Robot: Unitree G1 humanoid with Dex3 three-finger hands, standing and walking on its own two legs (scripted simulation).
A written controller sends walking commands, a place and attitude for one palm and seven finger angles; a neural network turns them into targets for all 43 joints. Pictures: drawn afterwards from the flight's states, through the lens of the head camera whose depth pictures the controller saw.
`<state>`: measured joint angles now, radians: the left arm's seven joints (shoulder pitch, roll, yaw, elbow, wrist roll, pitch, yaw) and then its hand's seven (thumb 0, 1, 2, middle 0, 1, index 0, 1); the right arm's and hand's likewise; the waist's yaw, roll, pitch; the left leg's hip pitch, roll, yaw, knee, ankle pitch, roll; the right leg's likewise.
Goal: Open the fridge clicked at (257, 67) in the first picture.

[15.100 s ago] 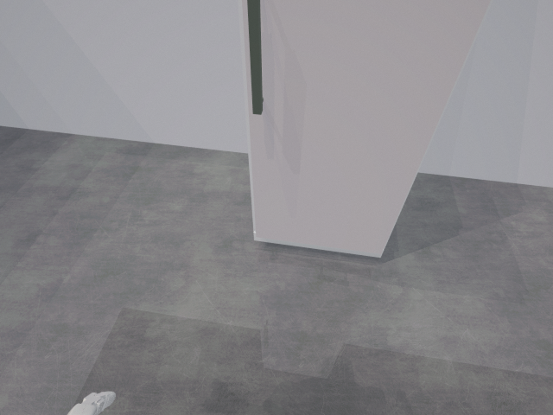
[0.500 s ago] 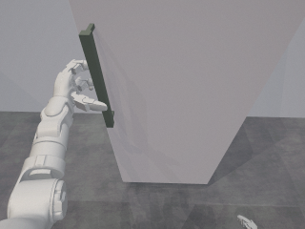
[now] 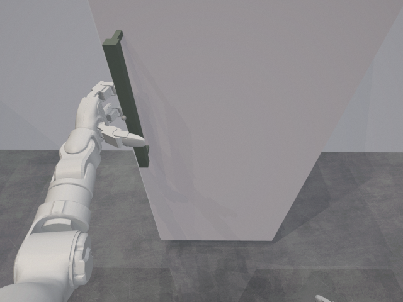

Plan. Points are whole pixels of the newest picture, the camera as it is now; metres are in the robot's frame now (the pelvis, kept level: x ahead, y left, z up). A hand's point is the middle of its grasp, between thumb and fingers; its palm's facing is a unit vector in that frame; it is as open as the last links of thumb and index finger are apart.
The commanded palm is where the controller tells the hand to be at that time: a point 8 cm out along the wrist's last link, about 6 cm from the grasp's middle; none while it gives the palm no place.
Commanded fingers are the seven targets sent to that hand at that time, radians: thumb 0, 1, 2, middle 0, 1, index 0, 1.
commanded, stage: slide the fingers in behind the handle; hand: left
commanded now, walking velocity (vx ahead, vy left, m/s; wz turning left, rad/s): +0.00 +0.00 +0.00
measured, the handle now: (133, 110) +0.48 +0.16 +0.14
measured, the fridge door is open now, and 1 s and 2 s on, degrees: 0 0 0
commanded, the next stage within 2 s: grip the handle and tug to test in 1.52 s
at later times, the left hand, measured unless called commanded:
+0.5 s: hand (134, 119) +0.43 +0.14 +0.15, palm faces +0.00 -1.00 +0.00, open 14.0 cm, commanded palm +0.40 +0.20 +0.16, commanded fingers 0.00 -0.50 0.30 -0.30 -1.20 -0.30 -1.20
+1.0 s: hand (134, 122) +0.42 +0.14 +0.16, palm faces +0.03 -1.00 +0.01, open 14.0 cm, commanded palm +0.39 +0.19 +0.16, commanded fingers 0.00 -0.50 0.30 -0.30 -1.20 -0.30 -1.20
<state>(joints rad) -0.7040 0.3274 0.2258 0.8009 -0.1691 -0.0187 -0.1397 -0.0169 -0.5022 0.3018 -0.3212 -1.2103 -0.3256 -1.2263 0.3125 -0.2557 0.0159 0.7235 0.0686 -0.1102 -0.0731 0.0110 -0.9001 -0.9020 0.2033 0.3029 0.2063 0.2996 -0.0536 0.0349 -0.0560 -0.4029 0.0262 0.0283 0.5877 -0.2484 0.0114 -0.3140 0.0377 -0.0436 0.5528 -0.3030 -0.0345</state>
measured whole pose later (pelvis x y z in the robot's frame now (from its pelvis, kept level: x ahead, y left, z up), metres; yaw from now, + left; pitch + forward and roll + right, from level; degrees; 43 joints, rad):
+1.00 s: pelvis +0.01 -0.01 +0.00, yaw +0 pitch +1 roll -1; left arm -0.60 0.24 0.17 0.61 -0.17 0.07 -0.06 -0.02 -0.50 0.30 -0.30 -1.20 -0.30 -1.20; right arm 0.25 -0.25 0.02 0.72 0.06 -0.09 -0.08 0.01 -0.90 -0.90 0.20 0.30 0.21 0.30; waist -0.03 0.03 -0.05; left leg -0.33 0.03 0.02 0.55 -0.24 0.00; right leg -0.24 0.04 -0.05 0.51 -0.30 -0.04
